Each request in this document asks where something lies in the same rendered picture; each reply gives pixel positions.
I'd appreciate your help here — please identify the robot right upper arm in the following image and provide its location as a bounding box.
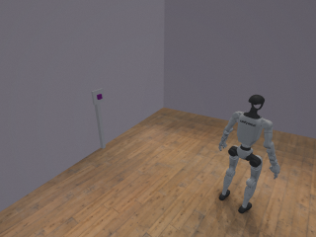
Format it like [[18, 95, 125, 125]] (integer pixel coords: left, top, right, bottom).
[[261, 118, 274, 149]]

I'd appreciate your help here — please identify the robot left thigh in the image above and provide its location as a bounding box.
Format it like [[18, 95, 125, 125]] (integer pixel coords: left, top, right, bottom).
[[227, 145, 240, 177]]

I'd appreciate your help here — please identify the panel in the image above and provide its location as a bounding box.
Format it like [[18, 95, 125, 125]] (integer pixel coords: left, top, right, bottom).
[[91, 88, 106, 149]]

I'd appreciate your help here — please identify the robot right forearm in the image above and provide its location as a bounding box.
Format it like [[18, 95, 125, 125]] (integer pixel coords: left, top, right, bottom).
[[266, 142, 278, 167]]

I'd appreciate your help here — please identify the robot left upper arm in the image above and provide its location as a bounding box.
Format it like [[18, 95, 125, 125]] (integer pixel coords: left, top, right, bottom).
[[225, 111, 244, 133]]

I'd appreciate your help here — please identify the left robot hand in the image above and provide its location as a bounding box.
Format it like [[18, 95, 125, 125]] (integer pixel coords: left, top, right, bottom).
[[218, 141, 227, 151]]

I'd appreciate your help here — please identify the right robot hand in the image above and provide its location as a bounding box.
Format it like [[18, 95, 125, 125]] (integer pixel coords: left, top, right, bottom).
[[269, 164, 280, 179]]

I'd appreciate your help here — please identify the left robot foot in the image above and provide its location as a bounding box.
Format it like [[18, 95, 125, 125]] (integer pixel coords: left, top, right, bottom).
[[219, 190, 230, 200]]

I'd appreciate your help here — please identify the robot left forearm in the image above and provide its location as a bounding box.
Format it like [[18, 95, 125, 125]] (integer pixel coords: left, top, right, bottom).
[[221, 125, 230, 143]]

